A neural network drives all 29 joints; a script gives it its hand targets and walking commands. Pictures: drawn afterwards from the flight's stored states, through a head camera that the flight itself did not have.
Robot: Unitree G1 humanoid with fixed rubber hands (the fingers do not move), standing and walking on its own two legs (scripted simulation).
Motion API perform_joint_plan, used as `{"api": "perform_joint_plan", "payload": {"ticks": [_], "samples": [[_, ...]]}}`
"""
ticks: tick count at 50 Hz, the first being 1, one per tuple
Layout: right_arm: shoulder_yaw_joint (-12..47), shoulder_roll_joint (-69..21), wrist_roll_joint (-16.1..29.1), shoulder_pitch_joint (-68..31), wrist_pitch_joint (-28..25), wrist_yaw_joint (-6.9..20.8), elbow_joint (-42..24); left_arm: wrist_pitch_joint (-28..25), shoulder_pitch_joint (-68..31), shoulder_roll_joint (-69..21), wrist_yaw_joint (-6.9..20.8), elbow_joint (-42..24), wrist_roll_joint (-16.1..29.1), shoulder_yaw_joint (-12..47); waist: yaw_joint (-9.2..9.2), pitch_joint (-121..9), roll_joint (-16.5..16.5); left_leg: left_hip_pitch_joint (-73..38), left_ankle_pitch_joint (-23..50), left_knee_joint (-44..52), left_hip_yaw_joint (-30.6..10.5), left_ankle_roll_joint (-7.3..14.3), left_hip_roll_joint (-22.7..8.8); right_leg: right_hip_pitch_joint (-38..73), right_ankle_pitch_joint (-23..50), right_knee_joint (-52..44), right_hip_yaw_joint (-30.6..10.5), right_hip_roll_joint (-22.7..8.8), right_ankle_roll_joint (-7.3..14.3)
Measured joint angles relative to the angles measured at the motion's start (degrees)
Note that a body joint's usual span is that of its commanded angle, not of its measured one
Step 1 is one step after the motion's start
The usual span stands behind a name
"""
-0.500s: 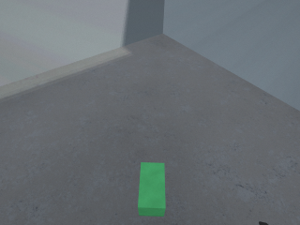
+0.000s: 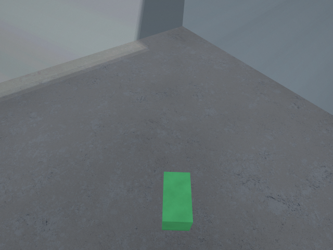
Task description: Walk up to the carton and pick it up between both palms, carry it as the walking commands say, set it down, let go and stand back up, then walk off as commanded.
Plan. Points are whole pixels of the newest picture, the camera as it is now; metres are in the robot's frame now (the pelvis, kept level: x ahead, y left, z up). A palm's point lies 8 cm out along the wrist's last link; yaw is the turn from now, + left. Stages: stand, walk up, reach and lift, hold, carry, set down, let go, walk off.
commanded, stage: walk off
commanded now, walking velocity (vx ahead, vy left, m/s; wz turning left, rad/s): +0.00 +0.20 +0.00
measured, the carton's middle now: (176, 200) +0.49 -0.06 -0.68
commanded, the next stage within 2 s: none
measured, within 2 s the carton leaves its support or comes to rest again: neither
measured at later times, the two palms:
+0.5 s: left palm out of the picture +0.01 +0.34 -0.11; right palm out of the picture +0.01 -0.19 -0.15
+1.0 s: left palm out of the picture +0.05 +0.49 -0.13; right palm out of the picture +0.05 -0.04 -0.12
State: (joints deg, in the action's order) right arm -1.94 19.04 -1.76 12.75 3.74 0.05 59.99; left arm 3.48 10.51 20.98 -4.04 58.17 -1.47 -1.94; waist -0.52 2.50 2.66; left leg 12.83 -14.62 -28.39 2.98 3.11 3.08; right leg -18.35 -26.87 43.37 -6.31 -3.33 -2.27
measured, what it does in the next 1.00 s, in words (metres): steps to the left: right foot, then left foot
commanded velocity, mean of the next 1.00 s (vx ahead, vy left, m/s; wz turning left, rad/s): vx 0.00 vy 0.20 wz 0.00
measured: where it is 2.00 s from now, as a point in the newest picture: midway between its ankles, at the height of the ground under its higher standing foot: outside the picture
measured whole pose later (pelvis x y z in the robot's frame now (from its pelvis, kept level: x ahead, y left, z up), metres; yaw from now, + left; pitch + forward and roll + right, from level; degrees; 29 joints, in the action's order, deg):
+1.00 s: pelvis +0.00 +0.21 +0.00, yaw -1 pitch +1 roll +0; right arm -1.1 12.7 -2.5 12.9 2.8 -1.1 52.7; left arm 3.6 12.8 15.9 -3.8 54.4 -1.6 -4.1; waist 0.2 2.2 1.9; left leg 14.0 -13.7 -26.9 5.7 2.7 0.5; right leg -24.7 -29.0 58.2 6.1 -2.2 0.6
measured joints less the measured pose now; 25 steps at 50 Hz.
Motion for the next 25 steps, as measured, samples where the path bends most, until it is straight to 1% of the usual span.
{"api": "perform_joint_plan", "payload": {"ticks": [1,3,4,6,9,14,17,19,20,21,22,23,25], "samples": [[0.21,-0.43,-0.03,0.22,-0.02,0.04,-0.36,0.31,0.06,-0.17,-0.25,0.06,0.19,-0.11,0.26,0.07,-0.21,-0.29,-0.21,0.61,0.18,0.77,0.09,-2.05,-2.87,6.45,0.46,0.81,0.7],[0.61,-1.54,-0.01,0.68,0.04,-0.27,-0.87,0.54,-0.14,-0.42,-0.31,0.03,0.24,-0.34,0.5,0.29,-0.36,-1.08,0.25,2.34,0.49,1.68,0.4,-4.86,-3.49,15.94,2.46,1.67,1.58],[0.79,-2.08,0.01,0.83,0.08,-0.47,-1.13,0.51,-0.26,-0.58,-0.23,0.03,0.16,-0.4,0.57,0.4,-0.39,-1.42,0.69,3.15,0.64,2.0,0.63,-5.59,-2.91,18.69,3.89,1.66,1.65],[1.09,-3.05,-0.04,0.94,0.0,-0.78,-1.69,0.46,-0.36,-1.09,-0.11,0.13,0.13,-0.39,0.83,0.51,-0.52,-1.93,1.48,4.46,0.95,2.58,1.2,-5.8,-1.96,20.38,6.65,1.35,1.4],[1.39,-4.13,-0.18,1.1,-0.24,-1.28,-2.12,0.57,-0.54,-2.44,-0.23,0.14,0.41,-0.05,1.22,0.63,-1.0,-2.53,2.15,5.73,1.45,3.45,2.27,-3.96,-2.62,16.13,9.21,1.12,1.2],[1.62,-4.9,-0.53,1.9,0.01,-1.79,-1.58,0.38,-1.15,-5.41,-0.91,-0.09,1.04,0.66,1.74,0.85,-2.41,-3.01,2.35,6.2,2.43,4.81,4.4,0.22,-2.74,4.98,10.29,0.97,2.3],[1.5,-4.91,-0.66,2.47,0.29,-1.75,-1.01,0.07,-0.91,-6.9,-1.23,0.13,1.24,0.84,1.64,0.55,-3.42,-2.77,2.05,5.69,3.25,5.35,5.53,2.85,-0.03,-1.87,10.76,0.52,3.42],[1.3,-4.81,-0.41,3.04,0.51,-1.69,-0.78,-0.36,0.03,-7.5,-1.39,0.34,0.96,0.81,1.12,-0.09,-3.95,-1.78,1.14,3.97,3.94,5.4,6.13,5.54,4.93,-9.39,11.09,-0.05,4.39],[1.07,-4.69,-0.14,3.15,0.6,-1.61,-0.75,-0.57,0.61,-7.86,-1.48,0.46,0.53,0.65,0.98,-0.19,-4.69,-0.18,-1.19,0.51,3.72,3.01,5.65,5.69,6.47,-10.15,11.39,0.02,4.21],[0.76,-4.74,-0.38,3.18,0.74,-1.51,-0.81,-0.62,1.29,-7.93,-1.55,0.5,0.12,0.5,0.8,-0.32,-4.91,2.54,-5.75,-6.21,3.07,0.65,5.21,5.49,6.91,-9.96,11.63,-0.17,3.96],[0.4,-4.71,-0.77,3.07,0.87,-1.34,-1.0,-0.69,2.04,-7.9,-1.62,0.62,-0.15,0.33,0.54,-0.34,-4.88,5.58,-8.63,-14.22,1.68,-1.03,4.97,5.62,7.14,-10.23,11.78,-0.51,3.76],[-0.04,-4.54,-1.03,2.84,0.89,-1.11,-1.34,-0.77,2.86,-7.84,-1.59,0.81,-0.25,0.17,0.27,-0.3,-4.85,8.27,-9.46,-21.53,0.03,-2.33,4.6,6.05,7.53,-11.07,11.83,-0.84,3.5],[-1.0,-3.95,-1.27,2.15,0.7,-0.57,-2.26,-0.98,4.39,-7.56,-1.3,1.25,-0.15,-0.15,0.0,-0.15,-4.68,11.97,-8.26,-31.32,-3.04,-4.43,3.05,7.06,8.69,-13.26,11.74,-1.56,2.68]]}}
